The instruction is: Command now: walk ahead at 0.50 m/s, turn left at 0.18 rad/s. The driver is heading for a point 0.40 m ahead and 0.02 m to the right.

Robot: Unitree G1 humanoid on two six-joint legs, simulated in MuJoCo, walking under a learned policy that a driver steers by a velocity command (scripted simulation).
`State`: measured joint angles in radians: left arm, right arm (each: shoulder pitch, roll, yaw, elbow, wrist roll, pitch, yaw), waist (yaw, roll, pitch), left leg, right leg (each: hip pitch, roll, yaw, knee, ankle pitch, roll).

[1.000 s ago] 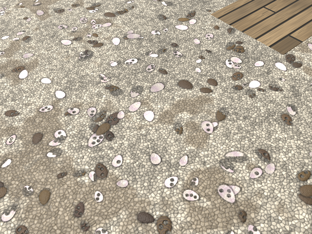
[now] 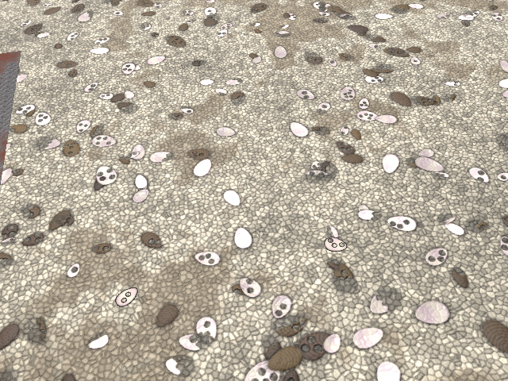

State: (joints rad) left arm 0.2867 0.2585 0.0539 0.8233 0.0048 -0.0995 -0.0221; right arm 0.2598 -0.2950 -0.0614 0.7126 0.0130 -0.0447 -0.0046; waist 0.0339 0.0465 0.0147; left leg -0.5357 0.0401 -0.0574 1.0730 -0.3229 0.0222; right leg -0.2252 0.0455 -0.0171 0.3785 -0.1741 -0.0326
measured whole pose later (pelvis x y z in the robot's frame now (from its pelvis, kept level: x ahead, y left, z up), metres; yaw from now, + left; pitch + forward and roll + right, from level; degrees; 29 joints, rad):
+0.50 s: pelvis +0.25 +0.06 +0.00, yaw +1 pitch +2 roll +0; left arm 0.21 0.31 0.05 0.85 0.00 -0.05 0.01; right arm 0.20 -0.26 -0.05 0.75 -0.02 -0.06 0.02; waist 0.00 -0.04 0.05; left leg -0.27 -0.04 0.04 0.39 -0.15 0.05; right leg -0.51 -0.07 0.02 1.01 -0.39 0.05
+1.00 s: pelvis +0.35 +0.04 -0.01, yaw +1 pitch +0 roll +0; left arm 0.09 0.23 0.03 0.93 0.00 -0.01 0.01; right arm 0.21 -0.25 -0.03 0.96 -0.01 0.01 -0.03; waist -0.01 0.00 0.03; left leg -0.11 0.00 0.03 0.46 -0.34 0.00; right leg -0.30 0.00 0.00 0.51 -0.21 -0.01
